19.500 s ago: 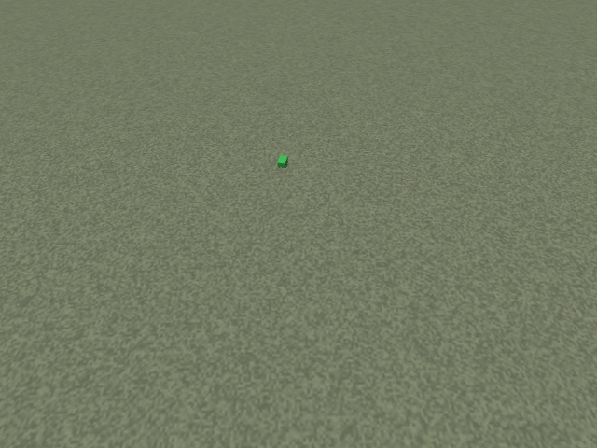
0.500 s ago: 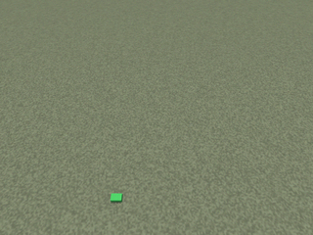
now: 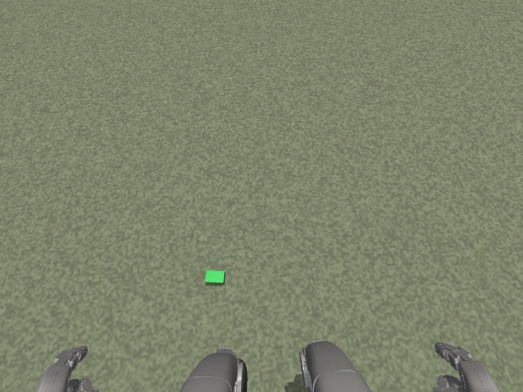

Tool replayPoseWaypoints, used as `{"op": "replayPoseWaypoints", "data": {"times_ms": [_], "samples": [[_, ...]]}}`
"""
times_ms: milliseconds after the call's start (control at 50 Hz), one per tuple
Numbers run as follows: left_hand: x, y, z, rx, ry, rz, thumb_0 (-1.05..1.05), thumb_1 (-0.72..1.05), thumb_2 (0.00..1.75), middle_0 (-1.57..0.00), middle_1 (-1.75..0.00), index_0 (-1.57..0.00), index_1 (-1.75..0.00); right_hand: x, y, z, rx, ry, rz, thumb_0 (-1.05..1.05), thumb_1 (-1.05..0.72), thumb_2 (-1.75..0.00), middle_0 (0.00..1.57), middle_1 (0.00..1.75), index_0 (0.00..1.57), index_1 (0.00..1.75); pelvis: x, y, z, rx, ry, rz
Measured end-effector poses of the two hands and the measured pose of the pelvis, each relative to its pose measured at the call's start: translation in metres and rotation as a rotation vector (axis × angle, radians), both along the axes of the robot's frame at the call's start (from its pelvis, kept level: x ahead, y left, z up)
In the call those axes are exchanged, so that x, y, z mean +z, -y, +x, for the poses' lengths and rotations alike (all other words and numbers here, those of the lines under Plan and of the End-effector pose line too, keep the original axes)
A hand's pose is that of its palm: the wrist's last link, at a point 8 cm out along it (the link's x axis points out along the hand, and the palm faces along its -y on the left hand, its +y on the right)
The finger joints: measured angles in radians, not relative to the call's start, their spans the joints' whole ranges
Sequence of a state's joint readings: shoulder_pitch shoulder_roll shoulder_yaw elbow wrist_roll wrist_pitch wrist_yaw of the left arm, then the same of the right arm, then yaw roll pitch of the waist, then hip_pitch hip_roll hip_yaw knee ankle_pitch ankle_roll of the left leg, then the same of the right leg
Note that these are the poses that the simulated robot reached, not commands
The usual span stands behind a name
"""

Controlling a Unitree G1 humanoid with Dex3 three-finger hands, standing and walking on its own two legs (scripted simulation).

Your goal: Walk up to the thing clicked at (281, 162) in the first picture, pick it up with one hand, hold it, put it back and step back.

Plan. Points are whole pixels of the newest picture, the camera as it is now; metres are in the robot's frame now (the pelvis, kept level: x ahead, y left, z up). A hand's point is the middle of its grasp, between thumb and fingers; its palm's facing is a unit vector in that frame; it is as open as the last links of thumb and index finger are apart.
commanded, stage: walk up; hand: left
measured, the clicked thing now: (215, 277) +0.47 +0.20 -0.73
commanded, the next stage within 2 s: none
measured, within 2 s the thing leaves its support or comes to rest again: neither
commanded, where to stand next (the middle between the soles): +0.07 +0.01 m, yaw -2 degrees
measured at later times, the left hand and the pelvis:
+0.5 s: hand out of the picture +0.01 +0.26 -0.12, palm faces -0.01 -0.92 -0.38, open 7.4 cm; pelvis -0.05 -0.01 +0.01, yaw +1 degrees
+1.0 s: hand out of the picture +0.06 +0.26 -0.13, palm faces -0.02 -0.89 -0.45, open 7.4 cm; pelvis -0.06 -0.01 +0.00, yaw +1 degrees
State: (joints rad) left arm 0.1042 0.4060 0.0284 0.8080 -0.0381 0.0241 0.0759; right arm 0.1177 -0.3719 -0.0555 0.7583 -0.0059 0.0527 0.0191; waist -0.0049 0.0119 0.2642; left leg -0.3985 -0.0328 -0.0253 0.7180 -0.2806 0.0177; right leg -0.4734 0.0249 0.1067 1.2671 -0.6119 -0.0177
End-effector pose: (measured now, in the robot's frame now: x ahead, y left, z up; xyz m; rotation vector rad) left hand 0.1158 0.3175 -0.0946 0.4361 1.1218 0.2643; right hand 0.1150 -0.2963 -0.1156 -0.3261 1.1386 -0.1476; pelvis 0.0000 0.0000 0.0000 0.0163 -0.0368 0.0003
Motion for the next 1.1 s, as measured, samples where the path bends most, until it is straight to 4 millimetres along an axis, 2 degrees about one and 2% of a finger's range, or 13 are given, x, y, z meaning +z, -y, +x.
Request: {"op": "replayPoseWaypoints", "data": {"times_ms": [80, 160, 220, 340, 460, 580, 720, 780, 840, 900, 980, 1040, 1100], "samples": [[-0.004, 0.011, -0.004, -0.034, -0.003, -0.034, 0.00, 0.91, 0.90, -0.21, -0.30, -0.20, -0.30, 0.011, 0.005, 0.003, -0.006, 0.061, -0.029, 0.01, -0.90, -0.90, 0.20, 0.30, 0.21, 0.30, 0.001, 0.002, -0.008, -0.028, -0.005, -0.002], [-0.010, 0.022, -0.018, -0.060, -0.012, -0.047, 0.00, 0.91, 0.90, -0.21, -0.30, -0.20, -0.30, 0.010, 0.020, -0.006, -0.014, 0.106, -0.046, 0.01, -0.90, -0.90, 0.20, 0.30, 0.21, 0.30, -0.006, 0.009, -0.020, -0.058, -0.004, -0.002], [-0.012, 0.031, -0.037, -0.066, -0.019, -0.048, 0.00, 0.91, 0.90, -0.21, -0.30, -0.20, -0.30, 0.005, 0.034, -0.019, -0.036, 0.108, -0.052, 0.01, -0.90, -0.90, 0.20, 0.30, 0.21, 0.30, -0.011, 0.017, -0.031, -0.055, 0.009, -0.028], [0.002, 0.039, -0.077, -0.051, -0.042, -0.062, 0.00, 0.90, 0.90, -0.21, -0.30, -0.20, -0.30, 0.010, 0.043, -0.060, -0.065, 0.046, -0.053, 0.01, -0.90, -0.90, 0.20, 0.30, 0.20, 0.30, 0.004, 0.020, -0.047, -0.050, 0.008, 0.014], [0.013, 0.026, -0.105, -0.012, -0.008, -0.083, 0.00, 0.90, 0.90, -0.21, -0.30, -0.21, -0.30, 0.016, 0.038, -0.099, -0.012, -0.068, -0.058, 0.01, -0.90, -0.90, 0.20, 0.30, 0.20, 0.30, 0.012, 0.014, -0.049, 0.000, 0.000, 0.014], [0.007, -0.005, -0.133, 0.036, -0.087, -0.086, 0.00, 0.90, 0.90, -0.21, -0.30, -0.20, -0.30, 0.030, 0.023, -0.106, -0.004, -0.031, -0.075, 0.01, -0.90, -0.90, 0.20, 0.30, 0.21, 0.30, 0.014, -0.002, -0.042, 0.016, 0.003, 0.018], [0.011, -0.010, -0.110, 0.020, -0.078, -0.088, 0.00, 0.91, 0.90, -0.20, -0.30, -0.20, -0.30, 0.046, 0.023, -0.116, -0.036, -0.031, -0.092, 0.01, -0.90, -0.90, 0.20, 0.30, 0.21, 0.30, 0.023, 0.002, -0.029, 0.013, 0.031, -0.005], [0.009, -0.003, -0.093, 0.016, -0.053, -0.079, 0.00, 0.91, 0.90, -0.20, -0.30, -0.20, -0.30, 0.038, 0.028, -0.109, -0.049, -0.049, -0.089, 0.01, -0.90, -0.90, 0.20, 0.30, 0.21, 0.30, 0.019, 0.006, -0.026, 0.003, 0.042, -0.009], [0.001, 0.006, -0.078, 0.009, -0.027, -0.050, 0.00, 0.91, 0.90, -0.20, -0.30, -0.20, -0.30, 0.019, 0.035, -0.095, -0.066, -0.047, -0.065, 0.01, -0.90, -0.90, 0.20, 0.30, 0.21, 0.30, 0.005, 0.014, -0.024, -0.004, 0.048, -0.004], [-0.001, 0.016, -0.070, -0.002, -0.007, -0.037, 0.00, 0.91, 0.90, -0.20, -0.30, -0.20, -0.30, 0.002, 0.035, -0.079, -0.071, -0.043, -0.045, 0.01, -0.90, -0.90, 0.20, 0.30, 0.21, 0.30, -0.002, 0.016, -0.033, 0.004, 0.049, -0.021], [0.005, 0.019, -0.068, -0.024, 0.032, -0.022, 0.00, 0.90, 0.90, -0.21, -0.30, -0.20, -0.30, -0.006, 0.026, -0.069, -0.043, -0.021, -0.023, 0.01, -0.90, -0.90, 0.20, 0.30, 0.20, 0.30, -0.003, 0.008, -0.052, 0.013, 0.039, -0.008], [0.006, 0.010, -0.070, -0.028, 0.053, -0.009, 0.00, 0.90, 0.90, -0.21, -0.30, -0.20, -0.30, -0.010, 0.017, -0.076, -0.024, -0.019, -0.011, 0.01, -0.91, -0.90, 0.20, 0.30, 0.20, 0.30, -0.006, 0.001, -0.061, 0.021, 0.031, -0.002], [0.001, -0.005, -0.075, -0.017, 0.075, -0.016, 0.00, 0.90, 0.90, -0.21, -0.30, -0.21, -0.30, -0.012, 0.009, -0.096, -0.016, -0.044, -0.023, 0.01, -0.91, -0.90, 0.20, 0.30, 0.20, 0.30, -0.013, -0.008, -0.070, 0.036, 0.022, 0.000]]}}
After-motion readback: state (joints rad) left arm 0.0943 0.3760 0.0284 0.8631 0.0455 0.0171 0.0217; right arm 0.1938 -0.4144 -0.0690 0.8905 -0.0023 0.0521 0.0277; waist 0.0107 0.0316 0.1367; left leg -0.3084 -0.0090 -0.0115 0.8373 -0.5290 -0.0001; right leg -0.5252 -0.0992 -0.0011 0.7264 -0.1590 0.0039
